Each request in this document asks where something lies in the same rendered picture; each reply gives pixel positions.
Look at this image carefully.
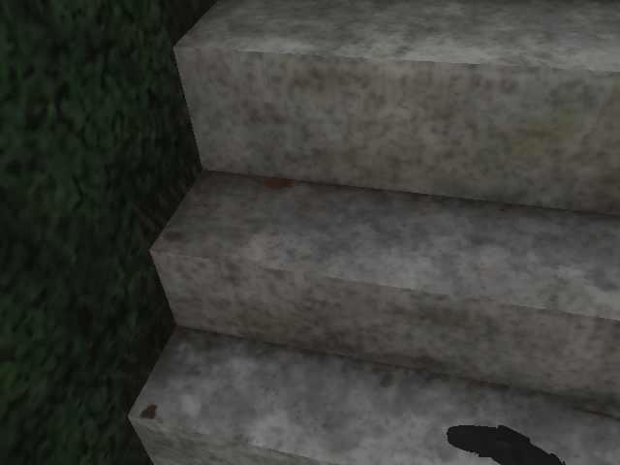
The robot right hand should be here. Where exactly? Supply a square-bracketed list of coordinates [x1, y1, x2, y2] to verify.
[447, 425, 566, 465]

